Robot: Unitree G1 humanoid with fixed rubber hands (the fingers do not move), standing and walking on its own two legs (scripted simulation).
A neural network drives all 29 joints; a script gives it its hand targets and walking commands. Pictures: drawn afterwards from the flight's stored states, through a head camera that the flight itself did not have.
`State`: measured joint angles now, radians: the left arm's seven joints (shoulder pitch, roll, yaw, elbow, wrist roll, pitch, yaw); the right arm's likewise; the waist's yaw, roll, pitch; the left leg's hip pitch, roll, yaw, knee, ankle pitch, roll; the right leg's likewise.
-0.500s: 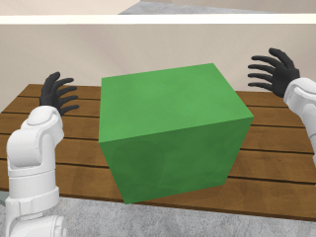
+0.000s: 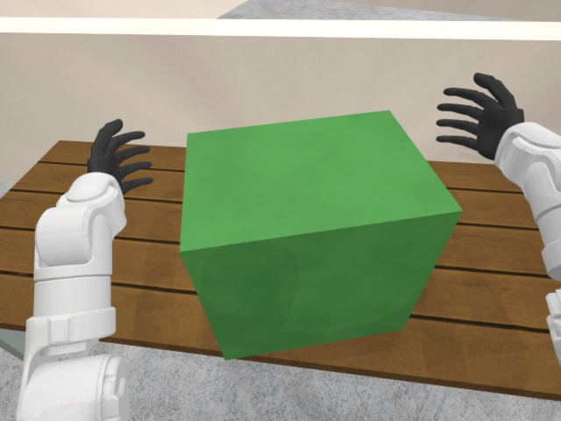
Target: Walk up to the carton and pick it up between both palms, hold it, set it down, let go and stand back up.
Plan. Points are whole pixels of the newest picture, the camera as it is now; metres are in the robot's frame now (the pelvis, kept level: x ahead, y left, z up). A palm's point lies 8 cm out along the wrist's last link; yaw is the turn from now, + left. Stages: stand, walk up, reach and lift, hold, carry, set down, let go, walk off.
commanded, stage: reach and lift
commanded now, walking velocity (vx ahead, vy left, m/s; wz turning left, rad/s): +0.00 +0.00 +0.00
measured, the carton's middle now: (304, 239) +0.36 +0.00 +0.07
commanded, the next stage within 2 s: none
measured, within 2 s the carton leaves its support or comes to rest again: neither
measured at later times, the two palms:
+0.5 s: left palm (140, 231) +0.34 +0.23 +0.11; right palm (450, 203) +0.41 -0.22 +0.10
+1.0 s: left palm (156, 234) +0.34 +0.21 +0.11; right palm (428, 200) +0.42 -0.19 +0.10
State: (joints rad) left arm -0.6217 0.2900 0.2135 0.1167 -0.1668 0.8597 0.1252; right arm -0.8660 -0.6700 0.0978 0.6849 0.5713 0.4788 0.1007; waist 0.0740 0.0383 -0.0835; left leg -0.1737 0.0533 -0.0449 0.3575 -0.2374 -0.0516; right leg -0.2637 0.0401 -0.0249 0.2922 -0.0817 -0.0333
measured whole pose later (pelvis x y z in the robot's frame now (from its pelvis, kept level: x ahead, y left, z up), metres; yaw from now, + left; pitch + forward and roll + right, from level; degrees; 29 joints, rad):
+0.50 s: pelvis -0.01 +0.00 +0.00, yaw +1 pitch +6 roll +0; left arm -0.48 0.20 0.12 0.14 -0.19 0.59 0.17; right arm -0.65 -0.51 -0.03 0.64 0.38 0.26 0.10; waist 0.07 0.04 -0.01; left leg -0.30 0.03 -0.06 0.42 -0.24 -0.04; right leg -0.38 0.02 -0.04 0.35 -0.09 -0.02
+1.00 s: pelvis -0.01 +0.00 +0.00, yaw +1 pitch +6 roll +0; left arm -0.47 0.11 0.12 0.18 -0.12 0.50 0.15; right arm -0.66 -0.42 0.01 0.66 0.34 0.18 0.08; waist 0.09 0.03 -0.02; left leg -0.27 0.04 -0.06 0.38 -0.22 -0.05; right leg -0.36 0.02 -0.03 0.33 -0.08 -0.03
